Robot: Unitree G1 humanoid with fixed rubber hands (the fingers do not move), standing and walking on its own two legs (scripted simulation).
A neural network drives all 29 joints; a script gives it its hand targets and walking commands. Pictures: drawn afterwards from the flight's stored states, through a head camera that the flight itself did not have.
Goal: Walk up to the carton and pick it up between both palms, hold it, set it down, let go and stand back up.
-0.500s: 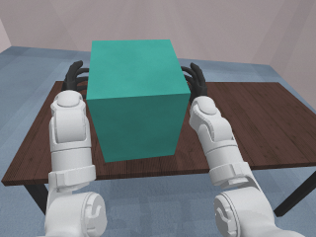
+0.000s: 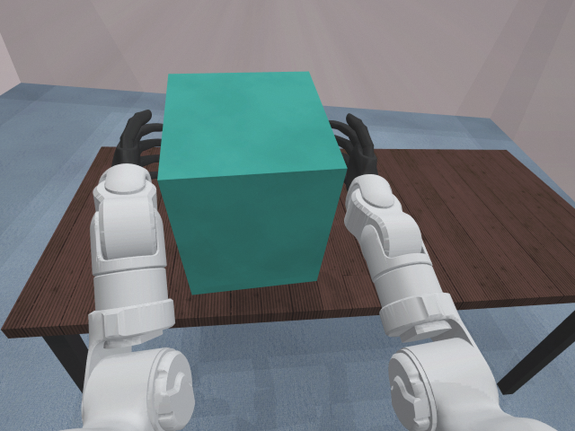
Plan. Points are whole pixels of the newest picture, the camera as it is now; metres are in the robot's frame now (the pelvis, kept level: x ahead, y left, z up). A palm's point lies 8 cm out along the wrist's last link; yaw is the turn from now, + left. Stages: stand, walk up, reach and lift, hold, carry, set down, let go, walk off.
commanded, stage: hold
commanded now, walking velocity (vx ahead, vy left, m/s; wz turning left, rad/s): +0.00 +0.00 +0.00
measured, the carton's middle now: (248, 186) +0.43 +0.01 +0.16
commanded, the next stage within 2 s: none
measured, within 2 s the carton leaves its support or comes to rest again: neither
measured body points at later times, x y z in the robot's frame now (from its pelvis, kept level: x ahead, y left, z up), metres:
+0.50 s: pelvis +0.00 +0.00 +0.00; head -0.05 +0.02 +0.45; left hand +0.38 +0.15 +0.23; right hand +0.38 -0.14 +0.23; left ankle +0.03 +0.12 -0.75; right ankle +0.02 -0.11 -0.75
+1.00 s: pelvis +0.00 +0.00 +0.00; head -0.05 +0.02 +0.45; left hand +0.38 +0.15 +0.23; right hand +0.38 -0.14 +0.22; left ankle +0.03 +0.12 -0.75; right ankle +0.02 -0.11 -0.75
